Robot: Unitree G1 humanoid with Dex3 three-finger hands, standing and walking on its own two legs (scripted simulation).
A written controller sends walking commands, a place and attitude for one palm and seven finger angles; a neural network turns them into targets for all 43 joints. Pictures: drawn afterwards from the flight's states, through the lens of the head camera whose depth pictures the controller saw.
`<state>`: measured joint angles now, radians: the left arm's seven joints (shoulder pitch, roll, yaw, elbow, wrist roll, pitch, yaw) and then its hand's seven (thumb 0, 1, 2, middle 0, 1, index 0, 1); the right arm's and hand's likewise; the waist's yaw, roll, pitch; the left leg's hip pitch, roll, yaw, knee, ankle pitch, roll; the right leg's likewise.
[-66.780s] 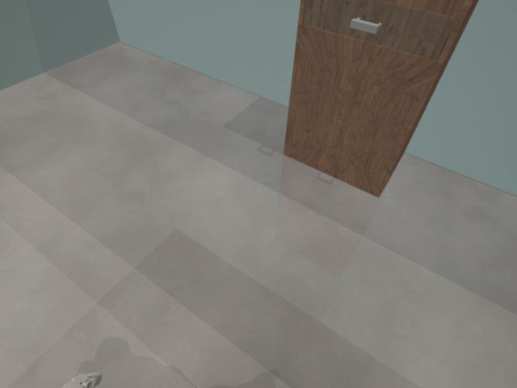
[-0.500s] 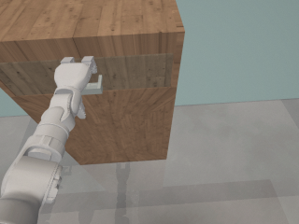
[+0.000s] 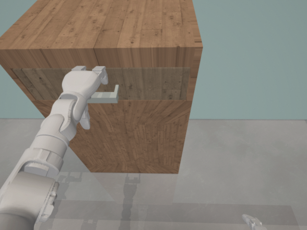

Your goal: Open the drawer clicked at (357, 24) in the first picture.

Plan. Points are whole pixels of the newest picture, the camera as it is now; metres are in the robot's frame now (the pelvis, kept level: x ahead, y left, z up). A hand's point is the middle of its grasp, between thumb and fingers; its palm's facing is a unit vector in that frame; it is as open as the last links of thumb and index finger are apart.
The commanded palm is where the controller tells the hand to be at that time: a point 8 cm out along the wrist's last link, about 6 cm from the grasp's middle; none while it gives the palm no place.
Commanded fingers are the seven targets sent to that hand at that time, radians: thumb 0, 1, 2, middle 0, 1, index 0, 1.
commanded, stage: re-aim the fingers above the handle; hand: left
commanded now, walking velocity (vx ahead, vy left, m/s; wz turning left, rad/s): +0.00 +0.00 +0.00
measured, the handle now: (103, 92) +0.51 +0.19 +0.05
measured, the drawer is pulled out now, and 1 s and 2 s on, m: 0.00 0.00 0.00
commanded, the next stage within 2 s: lower the fingers behind the handle in 1.98 s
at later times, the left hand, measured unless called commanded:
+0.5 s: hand (91, 92) +0.45 +0.20 +0.10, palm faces +0.00 -0.01 -1.00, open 13.9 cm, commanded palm +0.43 +0.21 +0.16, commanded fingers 0.00 -0.50 0.30 -0.30 -1.20 -0.30 -1.20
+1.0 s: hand (93, 90) +0.45 +0.19 +0.11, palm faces +0.02 +0.01 -1.00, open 13.9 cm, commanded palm +0.42 +0.19 +0.16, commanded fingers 0.00 -0.50 0.30 -0.30 -1.20 -0.30 -1.20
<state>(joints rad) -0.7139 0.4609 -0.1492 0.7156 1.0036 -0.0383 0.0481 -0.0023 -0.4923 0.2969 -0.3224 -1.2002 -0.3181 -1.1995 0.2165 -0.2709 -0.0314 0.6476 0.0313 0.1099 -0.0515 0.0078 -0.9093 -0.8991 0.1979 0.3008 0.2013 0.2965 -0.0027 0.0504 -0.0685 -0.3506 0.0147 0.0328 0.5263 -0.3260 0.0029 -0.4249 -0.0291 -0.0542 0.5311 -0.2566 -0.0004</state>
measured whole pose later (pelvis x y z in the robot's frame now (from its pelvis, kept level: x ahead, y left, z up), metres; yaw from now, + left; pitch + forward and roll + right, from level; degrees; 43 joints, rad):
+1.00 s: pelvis -0.01 +0.00 +0.00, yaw -1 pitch +9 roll +0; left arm -0.79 0.43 -0.14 0.83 1.03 0.04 0.14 0.00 -0.49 0.30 -0.32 -1.20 -0.32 -1.20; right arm 0.27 -0.25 -0.03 0.68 0.03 0.10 -0.02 0.01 -0.91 -0.90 0.20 0.30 0.20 0.30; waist -0.03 0.06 -0.09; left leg -0.37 0.01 0.06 0.52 -0.31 0.01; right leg -0.46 -0.03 -0.03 0.53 -0.23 0.00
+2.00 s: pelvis -0.01 +0.00 +0.00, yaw -1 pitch +8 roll +0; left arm -0.75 0.42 -0.15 0.78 1.02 -0.03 0.12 0.00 -0.49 0.30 -0.32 -1.20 -0.32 -1.20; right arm 0.26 -0.26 -0.03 0.70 0.03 0.10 -0.04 0.01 -0.91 -0.90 0.20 0.30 0.20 0.30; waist -0.03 0.05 -0.07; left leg -0.35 0.01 0.05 0.52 -0.31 0.00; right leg -0.44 -0.03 -0.04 0.53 -0.24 0.00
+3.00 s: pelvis -0.01 +0.00 -0.01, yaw -1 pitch +12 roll +0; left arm -0.76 0.40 -0.12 0.94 1.09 0.00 0.30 0.00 -0.49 0.30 -0.32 -1.21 -0.31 -1.20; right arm 0.28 -0.25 -0.05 0.71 0.01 0.08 -0.02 0.01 -0.91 -0.90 0.20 0.30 0.20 0.30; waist -0.05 0.05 -0.09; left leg -0.48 0.02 0.05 0.61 -0.34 0.01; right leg -0.56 -0.02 -0.03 0.60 -0.25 0.00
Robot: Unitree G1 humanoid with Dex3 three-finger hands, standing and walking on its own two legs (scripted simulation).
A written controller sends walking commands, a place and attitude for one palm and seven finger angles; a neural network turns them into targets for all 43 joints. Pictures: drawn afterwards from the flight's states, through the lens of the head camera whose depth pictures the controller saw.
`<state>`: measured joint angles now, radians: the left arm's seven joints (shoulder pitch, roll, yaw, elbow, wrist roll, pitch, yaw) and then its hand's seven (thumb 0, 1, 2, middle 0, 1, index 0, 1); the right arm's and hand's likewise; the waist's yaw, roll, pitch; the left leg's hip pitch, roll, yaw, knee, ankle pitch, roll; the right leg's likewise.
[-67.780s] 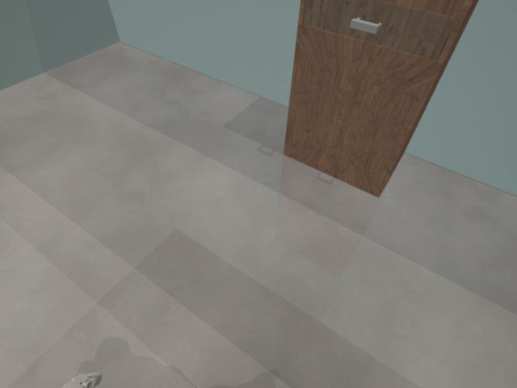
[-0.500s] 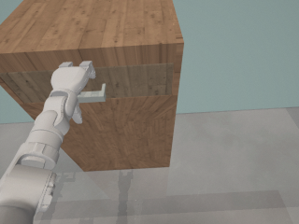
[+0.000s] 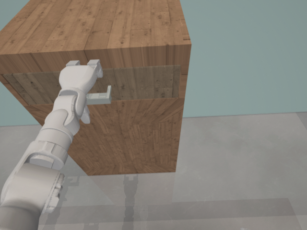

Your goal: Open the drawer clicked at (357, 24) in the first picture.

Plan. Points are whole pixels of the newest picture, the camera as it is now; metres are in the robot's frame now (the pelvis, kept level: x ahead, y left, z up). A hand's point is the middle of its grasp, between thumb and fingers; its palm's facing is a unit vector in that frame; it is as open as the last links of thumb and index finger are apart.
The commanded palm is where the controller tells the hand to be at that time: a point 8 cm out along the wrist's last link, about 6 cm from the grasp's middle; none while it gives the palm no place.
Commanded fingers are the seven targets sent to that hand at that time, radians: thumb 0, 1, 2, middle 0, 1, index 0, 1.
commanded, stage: re-aim the fingers above the handle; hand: left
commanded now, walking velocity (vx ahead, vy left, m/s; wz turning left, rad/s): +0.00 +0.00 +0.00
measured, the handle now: (95, 93) +0.51 +0.20 +0.04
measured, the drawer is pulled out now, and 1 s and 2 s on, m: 0.00 0.00 0.00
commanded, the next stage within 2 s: lower the fingers behind the handle in 0.98 s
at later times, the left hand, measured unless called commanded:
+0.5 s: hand (91, 95) +0.45 +0.18 +0.11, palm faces +0.00 +0.00 -1.00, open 13.9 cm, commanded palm +0.43 +0.19 +0.16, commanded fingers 0.00 -0.50 0.30 -0.30 -1.20 -0.30 -1.20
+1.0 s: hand (90, 96) +0.45 +0.19 +0.10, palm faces +0.01 -0.02 -1.00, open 13.9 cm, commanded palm +0.43 +0.21 +0.16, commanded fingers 0.00 -0.50 0.30 -0.30 -1.20 -0.30 -1.20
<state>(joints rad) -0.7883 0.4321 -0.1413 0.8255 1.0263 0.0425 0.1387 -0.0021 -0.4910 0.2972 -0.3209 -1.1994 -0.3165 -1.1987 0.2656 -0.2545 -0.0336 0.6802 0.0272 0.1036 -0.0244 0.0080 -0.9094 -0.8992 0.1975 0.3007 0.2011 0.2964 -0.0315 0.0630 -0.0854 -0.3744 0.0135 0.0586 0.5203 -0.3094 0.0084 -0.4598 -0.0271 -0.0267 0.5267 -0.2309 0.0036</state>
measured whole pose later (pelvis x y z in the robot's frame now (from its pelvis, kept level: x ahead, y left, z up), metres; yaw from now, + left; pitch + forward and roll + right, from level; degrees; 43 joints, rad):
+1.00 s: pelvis +0.00 +0.00 +0.00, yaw +1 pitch +8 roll +0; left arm -0.75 0.42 -0.15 0.78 1.02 -0.03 0.12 0.00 -0.49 0.30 -0.32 -1.20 -0.32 -1.20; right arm 0.26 -0.26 -0.03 0.70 0.03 0.10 -0.04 0.01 -0.91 -0.90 0.20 0.30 0.20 0.30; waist -0.03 0.05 -0.07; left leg -0.35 0.01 0.05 0.52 -0.31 0.00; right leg -0.44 -0.03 -0.04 0.53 -0.24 0.00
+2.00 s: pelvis +0.00 +0.00 -0.01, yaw +0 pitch +12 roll +0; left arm -0.76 0.40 -0.12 0.94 1.09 0.00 0.30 0.00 -0.49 0.30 -0.32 -1.21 -0.31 -1.20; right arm 0.28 -0.25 -0.05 0.71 0.01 0.08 -0.02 0.01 -0.91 -0.90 0.20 0.30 0.20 0.30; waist -0.05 0.05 -0.09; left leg -0.48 0.02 0.05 0.61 -0.34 0.01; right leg -0.56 -0.02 -0.03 0.60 -0.25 0.00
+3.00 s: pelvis -0.03 +0.00 -0.02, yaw -1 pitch +14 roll +0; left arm -0.88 0.44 -0.11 1.05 1.09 0.01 0.27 0.00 -0.49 0.30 -0.33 -1.25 -0.32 -1.23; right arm 0.32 -0.26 -0.03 0.69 0.02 0.05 -0.05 0.01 -0.91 -0.90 0.20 0.30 0.20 0.30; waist -0.09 0.04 -0.09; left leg -0.58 0.02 0.07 0.67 -0.34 0.02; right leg -0.65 -0.03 -0.01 0.64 -0.23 0.01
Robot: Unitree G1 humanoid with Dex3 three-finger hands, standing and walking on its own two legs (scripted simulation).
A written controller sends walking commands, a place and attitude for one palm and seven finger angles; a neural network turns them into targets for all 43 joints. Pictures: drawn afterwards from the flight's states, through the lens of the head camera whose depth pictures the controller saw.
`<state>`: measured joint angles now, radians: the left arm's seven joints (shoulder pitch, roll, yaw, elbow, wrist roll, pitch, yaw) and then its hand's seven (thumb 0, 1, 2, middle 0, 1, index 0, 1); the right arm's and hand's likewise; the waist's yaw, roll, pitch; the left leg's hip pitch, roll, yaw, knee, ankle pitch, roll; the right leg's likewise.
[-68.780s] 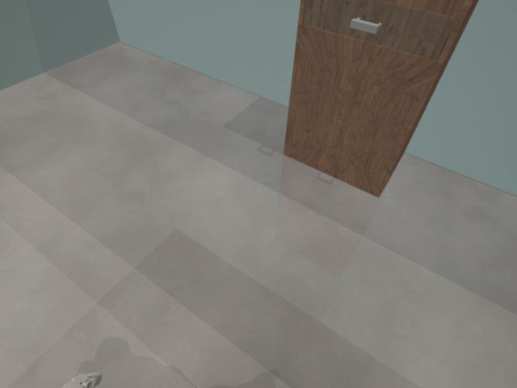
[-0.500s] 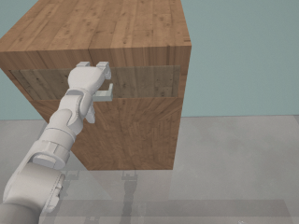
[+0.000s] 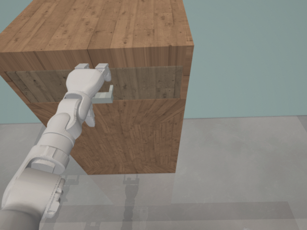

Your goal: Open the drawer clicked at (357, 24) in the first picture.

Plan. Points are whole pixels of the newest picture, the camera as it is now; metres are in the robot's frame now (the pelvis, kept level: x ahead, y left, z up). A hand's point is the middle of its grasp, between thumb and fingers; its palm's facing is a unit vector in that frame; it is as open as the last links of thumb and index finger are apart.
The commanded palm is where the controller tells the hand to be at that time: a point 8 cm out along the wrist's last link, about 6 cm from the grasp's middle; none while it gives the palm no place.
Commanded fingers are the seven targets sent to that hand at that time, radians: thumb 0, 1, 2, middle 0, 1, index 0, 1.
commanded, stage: lower the fingers behind the handle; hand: left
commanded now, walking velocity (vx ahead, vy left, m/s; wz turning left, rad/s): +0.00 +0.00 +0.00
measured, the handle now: (98, 93) +0.52 +0.20 +0.04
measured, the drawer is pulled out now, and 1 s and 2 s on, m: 0.00 0.00 0.00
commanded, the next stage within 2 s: lift the fingers back up to retry in 1.68 s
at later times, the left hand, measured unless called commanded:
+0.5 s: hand (90, 99) +0.46 +0.20 +0.07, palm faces +0.03 -0.01 -1.00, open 13.9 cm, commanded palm +0.43 +0.21 +0.13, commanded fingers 0.00 -0.50 0.30 -0.30 -1.20 -0.30 -1.20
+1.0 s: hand (93, 105) +0.46 +0.20 +0.05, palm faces +0.01 +0.02 -1.00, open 13.9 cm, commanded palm +0.43 +0.20 +0.10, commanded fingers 0.00 -0.50 0.30 -0.30 -1.20 -0.30 -1.20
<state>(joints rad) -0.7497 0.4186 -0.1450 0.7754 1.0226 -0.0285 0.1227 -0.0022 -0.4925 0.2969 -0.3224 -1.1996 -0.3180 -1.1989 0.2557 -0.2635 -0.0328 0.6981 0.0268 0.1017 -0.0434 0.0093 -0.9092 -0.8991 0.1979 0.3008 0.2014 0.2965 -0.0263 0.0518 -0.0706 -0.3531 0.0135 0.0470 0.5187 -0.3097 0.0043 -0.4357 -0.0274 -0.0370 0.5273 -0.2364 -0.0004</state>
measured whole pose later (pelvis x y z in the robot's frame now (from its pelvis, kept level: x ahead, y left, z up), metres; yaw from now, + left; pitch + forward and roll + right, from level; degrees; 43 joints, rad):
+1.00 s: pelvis +0.00 +0.00 -0.01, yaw -1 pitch +12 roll +0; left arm -0.76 0.40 -0.12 0.94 1.09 0.00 0.30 0.00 -0.49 0.30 -0.32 -1.21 -0.31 -1.20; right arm 0.28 -0.25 -0.05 0.71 0.01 0.08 -0.02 0.01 -0.91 -0.90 0.20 0.30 0.20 0.30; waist -0.05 0.05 -0.09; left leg -0.48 0.02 0.05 0.61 -0.34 0.01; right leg -0.56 -0.02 -0.03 0.60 -0.25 0.00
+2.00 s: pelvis -0.03 +0.01 -0.02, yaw -1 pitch +14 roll +0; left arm -0.88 0.44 -0.11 1.05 1.09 0.01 0.27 0.00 -0.49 0.30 -0.33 -1.25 -0.32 -1.23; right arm 0.32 -0.26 -0.03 0.69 0.02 0.05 -0.05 0.01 -0.91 -0.90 0.20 0.30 0.20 0.30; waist -0.09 0.04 -0.09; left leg -0.58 0.02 0.07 0.67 -0.34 0.02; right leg -0.65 -0.03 -0.01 0.64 -0.23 0.01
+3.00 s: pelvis +0.01 +0.00 +0.00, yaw +0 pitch +9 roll +0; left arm -0.75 0.45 -0.13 0.78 1.01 0.02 0.09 0.00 -0.49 0.30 -0.32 -1.20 -0.32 -1.20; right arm 0.26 -0.25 -0.02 0.69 0.03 0.12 -0.04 0.01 -0.91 -0.90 0.20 0.30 0.20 0.30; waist -0.03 0.07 -0.08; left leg -0.35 0.02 0.04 0.52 -0.32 0.00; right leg -0.43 -0.02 -0.04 0.52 -0.24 0.00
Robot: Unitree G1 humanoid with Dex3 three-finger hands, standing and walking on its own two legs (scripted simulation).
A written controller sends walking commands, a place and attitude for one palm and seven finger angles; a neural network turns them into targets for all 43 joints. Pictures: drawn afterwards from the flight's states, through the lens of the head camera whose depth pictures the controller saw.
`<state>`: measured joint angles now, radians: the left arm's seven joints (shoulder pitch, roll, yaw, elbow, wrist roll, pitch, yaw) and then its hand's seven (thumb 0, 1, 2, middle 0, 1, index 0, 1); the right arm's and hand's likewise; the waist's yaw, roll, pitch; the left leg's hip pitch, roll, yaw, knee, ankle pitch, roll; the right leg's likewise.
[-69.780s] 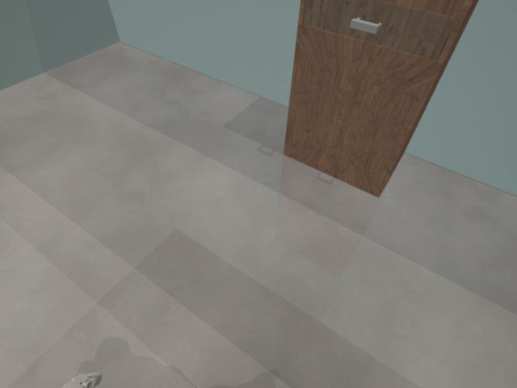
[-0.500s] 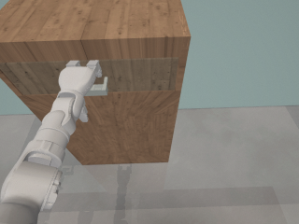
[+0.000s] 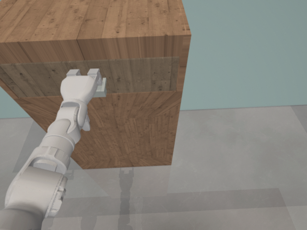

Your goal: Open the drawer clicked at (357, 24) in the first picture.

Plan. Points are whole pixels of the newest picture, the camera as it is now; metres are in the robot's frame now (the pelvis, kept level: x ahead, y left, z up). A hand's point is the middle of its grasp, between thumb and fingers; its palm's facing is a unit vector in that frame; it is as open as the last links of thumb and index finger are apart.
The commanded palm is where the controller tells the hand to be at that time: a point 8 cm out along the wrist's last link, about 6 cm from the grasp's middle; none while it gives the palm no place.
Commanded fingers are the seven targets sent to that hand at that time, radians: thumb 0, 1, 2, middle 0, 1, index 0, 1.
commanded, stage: lower the fingers behind the handle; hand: left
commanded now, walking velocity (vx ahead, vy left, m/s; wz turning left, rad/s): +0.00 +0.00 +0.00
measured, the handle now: (90, 86) +0.52 +0.20 +0.05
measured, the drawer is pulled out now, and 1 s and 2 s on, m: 0.00 0.00 0.00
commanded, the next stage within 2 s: lift the fingers back up to retry in 0.68 s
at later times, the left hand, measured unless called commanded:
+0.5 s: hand (86, 100) +0.46 +0.20 +0.06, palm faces +0.00 +0.02 -1.00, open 13.9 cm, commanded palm +0.43 +0.21 +0.09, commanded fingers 0.00 -0.50 0.30 -0.30 -1.20 -0.30 -1.20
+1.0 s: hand (86, 97) +0.46 +0.20 +0.06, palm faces -0.01 +0.03 -1.00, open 13.8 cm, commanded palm +0.44 +0.21 +0.12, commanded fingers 0.00 -0.50 0.30 -0.30 -1.20 -0.30 -1.20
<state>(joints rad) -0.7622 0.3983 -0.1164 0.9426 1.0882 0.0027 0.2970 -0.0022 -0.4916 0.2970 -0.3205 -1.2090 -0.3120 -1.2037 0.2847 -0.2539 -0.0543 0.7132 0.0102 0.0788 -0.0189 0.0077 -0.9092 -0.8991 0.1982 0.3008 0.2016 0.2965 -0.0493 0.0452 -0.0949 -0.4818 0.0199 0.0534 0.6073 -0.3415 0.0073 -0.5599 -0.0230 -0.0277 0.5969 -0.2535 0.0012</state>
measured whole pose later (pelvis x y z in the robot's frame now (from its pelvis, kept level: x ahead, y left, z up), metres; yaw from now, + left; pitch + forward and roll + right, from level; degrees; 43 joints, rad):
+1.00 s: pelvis -0.02 +0.01 -0.01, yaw -1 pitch +14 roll +0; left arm -0.88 0.44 -0.11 1.05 1.09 0.01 0.27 0.00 -0.49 0.30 -0.33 -1.25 -0.32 -1.23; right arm 0.32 -0.26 -0.03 0.69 0.02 0.05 -0.05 0.01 -0.91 -0.90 0.20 0.30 0.20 0.30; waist -0.09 0.04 -0.09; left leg -0.58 0.02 0.07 0.67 -0.34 0.02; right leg -0.65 -0.03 -0.01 0.64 -0.23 0.01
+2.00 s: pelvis +0.01 +0.00 +0.01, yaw +1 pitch +9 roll +0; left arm -0.75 0.45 -0.13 0.78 1.01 0.02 0.09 0.00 -0.49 0.30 -0.32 -1.20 -0.32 -1.20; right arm 0.26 -0.25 -0.02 0.69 0.03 0.12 -0.04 0.01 -0.91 -0.90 0.20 0.30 0.20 0.30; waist -0.03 0.07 -0.08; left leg -0.35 0.02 0.04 0.52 -0.32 0.00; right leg -0.43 -0.02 -0.04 0.52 -0.24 0.00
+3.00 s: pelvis +0.00 +0.00 +0.01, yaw +0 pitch +9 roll +0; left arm -0.79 0.45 -0.13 0.82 1.02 -0.05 0.10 0.00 -0.49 0.30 -0.32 -1.20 -0.32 -1.20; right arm 0.29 -0.27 -0.04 0.70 0.02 0.10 -0.04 0.01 -0.91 -0.90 0.20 0.30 0.20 0.30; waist -0.04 0.05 -0.08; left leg -0.38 0.01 0.05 0.53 -0.31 0.01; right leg -0.46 -0.02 -0.03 0.53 -0.23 0.00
